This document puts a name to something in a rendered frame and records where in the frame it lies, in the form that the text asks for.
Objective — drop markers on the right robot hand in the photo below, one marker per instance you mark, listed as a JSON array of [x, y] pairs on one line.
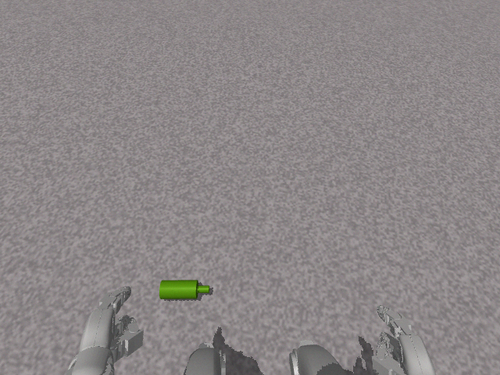
[[410, 355]]

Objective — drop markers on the left robot arm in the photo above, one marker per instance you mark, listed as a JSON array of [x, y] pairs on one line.
[[92, 361]]

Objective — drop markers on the bottle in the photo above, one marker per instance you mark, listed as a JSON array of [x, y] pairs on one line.
[[181, 289]]

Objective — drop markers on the left robot hand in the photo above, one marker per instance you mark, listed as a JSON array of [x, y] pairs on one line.
[[102, 330]]

